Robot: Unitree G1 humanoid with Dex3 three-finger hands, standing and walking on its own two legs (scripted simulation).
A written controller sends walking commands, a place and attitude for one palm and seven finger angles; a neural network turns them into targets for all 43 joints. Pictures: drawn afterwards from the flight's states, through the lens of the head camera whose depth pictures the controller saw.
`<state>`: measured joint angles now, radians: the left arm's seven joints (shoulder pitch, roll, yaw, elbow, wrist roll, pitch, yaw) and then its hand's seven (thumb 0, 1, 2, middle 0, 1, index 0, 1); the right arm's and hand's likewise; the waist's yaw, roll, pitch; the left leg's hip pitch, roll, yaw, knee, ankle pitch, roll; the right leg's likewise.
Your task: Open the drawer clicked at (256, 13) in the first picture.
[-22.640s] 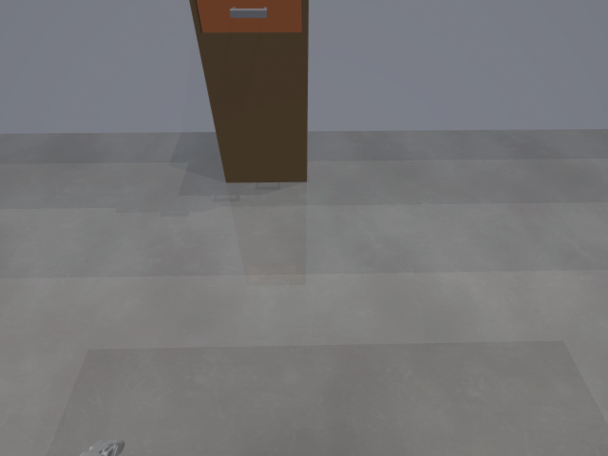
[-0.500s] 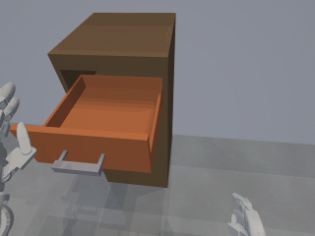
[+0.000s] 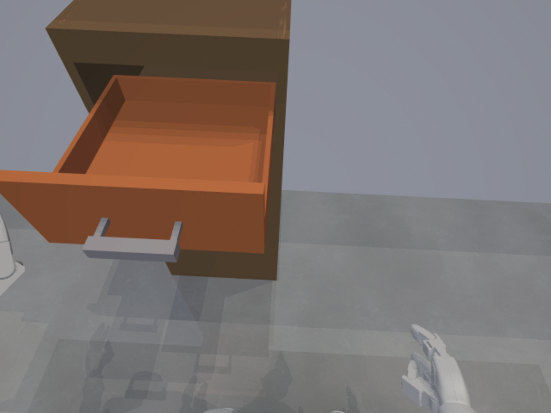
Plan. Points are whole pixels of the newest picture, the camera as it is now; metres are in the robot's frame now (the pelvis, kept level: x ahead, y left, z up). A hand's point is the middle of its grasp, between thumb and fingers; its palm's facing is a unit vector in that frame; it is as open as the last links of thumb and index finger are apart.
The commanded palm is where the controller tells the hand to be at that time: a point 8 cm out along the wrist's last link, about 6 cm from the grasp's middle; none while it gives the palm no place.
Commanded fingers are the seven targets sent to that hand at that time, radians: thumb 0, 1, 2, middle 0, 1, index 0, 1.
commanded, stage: step back with the hand held close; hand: left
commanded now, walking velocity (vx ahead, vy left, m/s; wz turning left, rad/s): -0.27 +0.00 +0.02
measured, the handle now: (137, 237) +0.34 +0.23 +0.05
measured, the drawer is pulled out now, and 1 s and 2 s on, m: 0.29 0.29 0.29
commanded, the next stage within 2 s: stop stepping back and stand still in 0.78 s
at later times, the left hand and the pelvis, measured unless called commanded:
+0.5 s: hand out of the picture +0.14 +0.24 +0.23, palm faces +0.48 -0.73 -0.48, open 7.4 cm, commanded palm +0.07 +0.28 +0.24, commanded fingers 0.00 0.90 0.90 -0.20 -0.30 -0.20 -0.30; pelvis -0.06 +0.00 -0.01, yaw +1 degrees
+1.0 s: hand out of the picture +0.02 +0.21 +0.23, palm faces +0.37 -0.78 -0.51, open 7.4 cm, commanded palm -0.05 +0.26 +0.24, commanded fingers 0.00 0.90 0.90 -0.20 -0.30 -0.20 -0.30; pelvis -0.19 -0.02 +0.00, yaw -3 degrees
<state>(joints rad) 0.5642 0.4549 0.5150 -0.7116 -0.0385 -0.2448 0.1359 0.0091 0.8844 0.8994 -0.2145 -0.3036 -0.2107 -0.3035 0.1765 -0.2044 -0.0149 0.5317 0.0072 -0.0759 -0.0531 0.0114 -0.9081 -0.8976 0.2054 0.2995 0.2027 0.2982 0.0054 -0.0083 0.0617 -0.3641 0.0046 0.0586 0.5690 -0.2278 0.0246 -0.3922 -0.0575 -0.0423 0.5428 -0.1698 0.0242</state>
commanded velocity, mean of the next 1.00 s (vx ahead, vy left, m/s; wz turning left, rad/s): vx -0.27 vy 0.02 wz -0.01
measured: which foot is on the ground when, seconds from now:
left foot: down 0.00-0.48, up 0.50-0.62, down 0.64-0.96, up 0.98-1.00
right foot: down 0.00-0.32, up 0.34-0.42, down 0.44-0.64, up 0.66-0.96, down 0.98-1.00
